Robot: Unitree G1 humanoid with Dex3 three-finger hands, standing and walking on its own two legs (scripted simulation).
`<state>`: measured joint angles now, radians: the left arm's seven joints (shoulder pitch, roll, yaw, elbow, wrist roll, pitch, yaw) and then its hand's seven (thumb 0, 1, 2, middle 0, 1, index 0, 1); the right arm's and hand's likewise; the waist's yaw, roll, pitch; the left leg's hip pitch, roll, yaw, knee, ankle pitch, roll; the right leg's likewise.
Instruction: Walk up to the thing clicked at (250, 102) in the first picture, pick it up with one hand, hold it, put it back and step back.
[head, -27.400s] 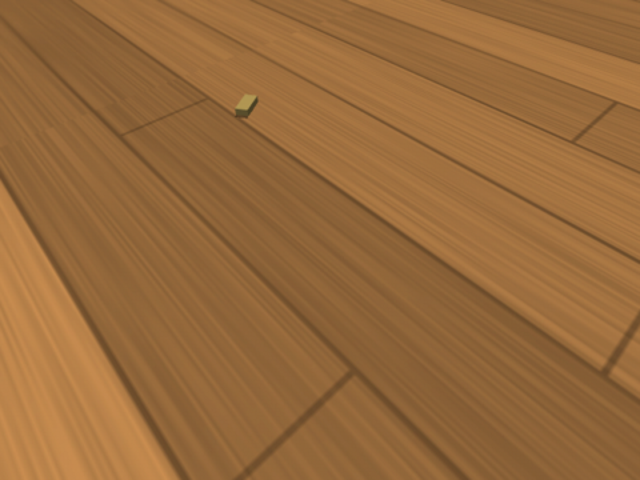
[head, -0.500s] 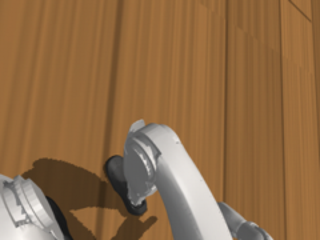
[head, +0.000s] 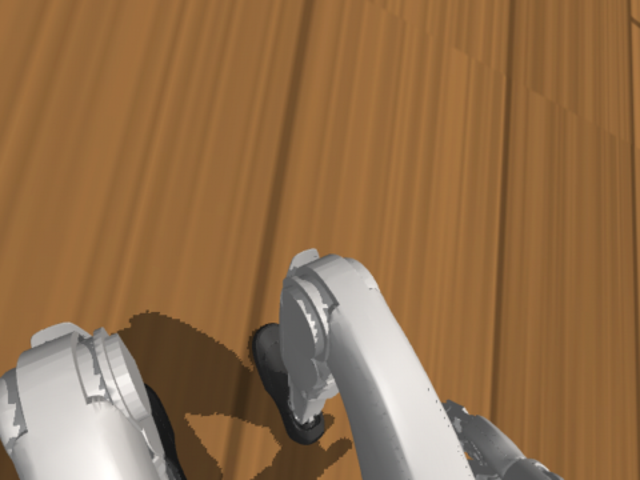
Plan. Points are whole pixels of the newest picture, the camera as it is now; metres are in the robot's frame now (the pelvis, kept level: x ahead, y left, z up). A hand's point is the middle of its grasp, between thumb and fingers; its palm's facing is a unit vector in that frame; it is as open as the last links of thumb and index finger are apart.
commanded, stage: settle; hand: left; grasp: from above
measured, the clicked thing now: out of the picture +0.48 +0.39 -0.24
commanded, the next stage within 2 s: lift in 0.30 s
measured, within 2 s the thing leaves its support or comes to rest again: neither
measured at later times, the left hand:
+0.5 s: hand out of the picture +0.47 +0.37 -0.14, palm faces -0.44 -0.12 -0.89, open 10.1 cm
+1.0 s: hand out of the picture +0.38 +0.37 -0.01, palm faces -0.45 -0.16 -0.88, open 10.1 cm
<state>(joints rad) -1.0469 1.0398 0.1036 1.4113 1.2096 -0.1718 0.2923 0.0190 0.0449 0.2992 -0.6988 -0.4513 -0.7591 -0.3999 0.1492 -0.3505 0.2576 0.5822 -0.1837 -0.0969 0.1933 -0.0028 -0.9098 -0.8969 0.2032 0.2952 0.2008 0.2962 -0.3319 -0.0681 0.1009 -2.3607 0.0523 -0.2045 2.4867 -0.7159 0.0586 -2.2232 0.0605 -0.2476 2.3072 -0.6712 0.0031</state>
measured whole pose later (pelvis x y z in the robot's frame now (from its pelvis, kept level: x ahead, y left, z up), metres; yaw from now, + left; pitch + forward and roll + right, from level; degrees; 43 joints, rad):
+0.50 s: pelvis -0.01 +0.00 +0.01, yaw +4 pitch +34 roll -13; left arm -1.06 0.93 0.06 1.31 1.20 -0.16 0.17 0.02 0.05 0.24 -0.74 -0.42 -0.79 -0.37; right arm 0.18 -0.31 0.19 0.58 -0.13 0.00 0.13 0.00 -0.91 -0.90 0.20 0.30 0.20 0.30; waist -0.29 -0.01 0.02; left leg -2.35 0.04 -0.14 2.40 -0.67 0.06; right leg -2.23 0.04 -0.20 2.27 -0.66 0.00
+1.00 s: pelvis -0.01 +0.00 +0.10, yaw +9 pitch +35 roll -9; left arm -0.72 0.74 0.01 0.90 1.03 -0.16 -0.01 0.00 0.03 0.33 -0.70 -0.45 -0.75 -0.41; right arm 0.19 -0.29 0.04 0.60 -0.03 0.09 0.06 0.00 -0.91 -0.90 0.20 0.30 0.20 0.30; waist -0.15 0.04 -0.15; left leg -2.10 0.02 -0.06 2.12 -0.64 0.07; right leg -2.01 0.03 -0.11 2.03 -0.64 0.01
